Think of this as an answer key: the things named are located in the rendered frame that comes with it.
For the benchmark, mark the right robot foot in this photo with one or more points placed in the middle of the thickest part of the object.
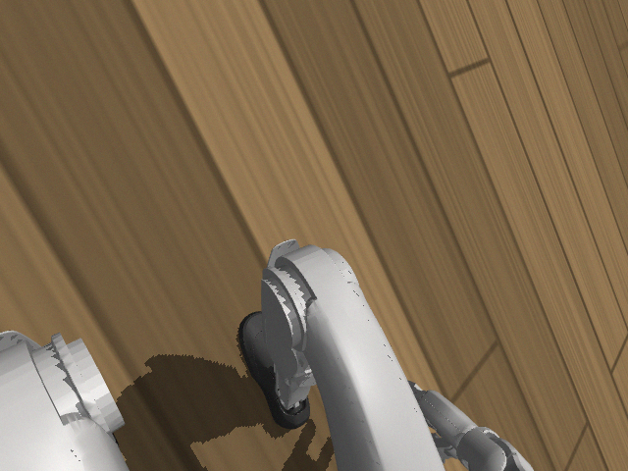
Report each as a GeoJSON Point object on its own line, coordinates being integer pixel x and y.
{"type": "Point", "coordinates": [261, 368]}

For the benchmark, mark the right robot hand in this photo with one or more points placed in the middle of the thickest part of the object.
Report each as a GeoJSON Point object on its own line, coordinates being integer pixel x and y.
{"type": "Point", "coordinates": [444, 417]}

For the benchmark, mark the right robot arm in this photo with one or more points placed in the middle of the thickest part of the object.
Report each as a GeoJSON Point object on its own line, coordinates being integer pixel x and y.
{"type": "Point", "coordinates": [481, 449]}

